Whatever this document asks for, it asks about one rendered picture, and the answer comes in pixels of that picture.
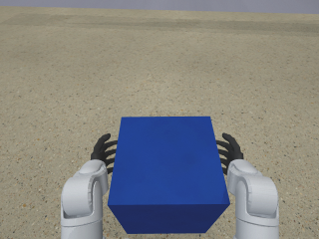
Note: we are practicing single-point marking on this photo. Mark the right robot forearm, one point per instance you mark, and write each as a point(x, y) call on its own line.
point(256, 201)

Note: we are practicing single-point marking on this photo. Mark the right robot hand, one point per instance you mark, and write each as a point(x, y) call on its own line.
point(233, 152)

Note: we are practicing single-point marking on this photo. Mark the carton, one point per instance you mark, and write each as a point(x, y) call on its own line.
point(167, 176)

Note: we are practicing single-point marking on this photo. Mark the left robot hand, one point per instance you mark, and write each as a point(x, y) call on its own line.
point(100, 153)

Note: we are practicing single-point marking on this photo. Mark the left robot forearm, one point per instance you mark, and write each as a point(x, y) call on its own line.
point(82, 202)

